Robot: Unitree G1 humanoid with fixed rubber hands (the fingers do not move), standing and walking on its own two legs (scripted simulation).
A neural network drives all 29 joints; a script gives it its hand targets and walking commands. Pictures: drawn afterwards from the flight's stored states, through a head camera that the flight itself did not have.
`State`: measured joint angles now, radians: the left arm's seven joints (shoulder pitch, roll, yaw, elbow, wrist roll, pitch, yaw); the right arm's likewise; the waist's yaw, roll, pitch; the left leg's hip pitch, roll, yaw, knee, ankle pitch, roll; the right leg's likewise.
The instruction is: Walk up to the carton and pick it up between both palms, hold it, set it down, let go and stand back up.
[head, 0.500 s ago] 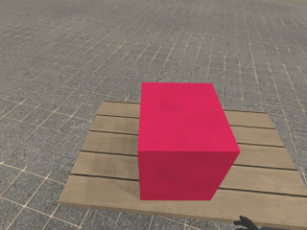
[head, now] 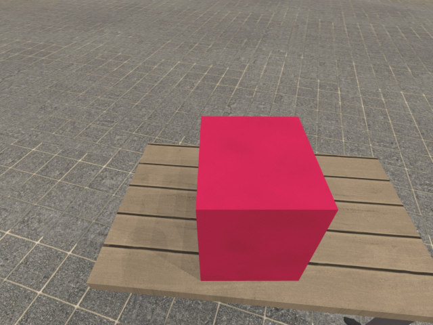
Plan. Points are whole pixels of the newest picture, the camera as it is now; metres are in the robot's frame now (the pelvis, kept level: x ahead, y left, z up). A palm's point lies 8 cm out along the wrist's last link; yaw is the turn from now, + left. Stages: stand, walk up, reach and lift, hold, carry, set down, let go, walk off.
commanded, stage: stand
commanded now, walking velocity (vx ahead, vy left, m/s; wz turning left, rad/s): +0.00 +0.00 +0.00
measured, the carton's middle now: (249, 198) +0.44 -0.03 -0.04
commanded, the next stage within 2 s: none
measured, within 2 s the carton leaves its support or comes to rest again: neither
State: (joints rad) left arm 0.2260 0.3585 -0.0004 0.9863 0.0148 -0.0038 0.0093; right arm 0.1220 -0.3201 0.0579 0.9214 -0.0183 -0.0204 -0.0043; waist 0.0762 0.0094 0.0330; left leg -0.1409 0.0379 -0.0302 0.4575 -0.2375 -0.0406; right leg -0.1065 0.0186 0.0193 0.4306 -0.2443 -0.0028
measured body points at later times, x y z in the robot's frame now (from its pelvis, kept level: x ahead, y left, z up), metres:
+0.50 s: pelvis +0.00 +0.00 +0.00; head -0.02 +0.01 +0.45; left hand +0.03 +0.31 -0.13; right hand +0.14 -0.26 -0.12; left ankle +0.01 +0.14 -0.74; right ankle +0.00 -0.12 -0.74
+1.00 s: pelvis +0.00 +0.00 +0.00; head -0.02 +0.00 +0.45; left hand +0.03 +0.31 -0.13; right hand +0.13 -0.26 -0.12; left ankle +0.01 +0.14 -0.74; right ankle +0.00 -0.12 -0.74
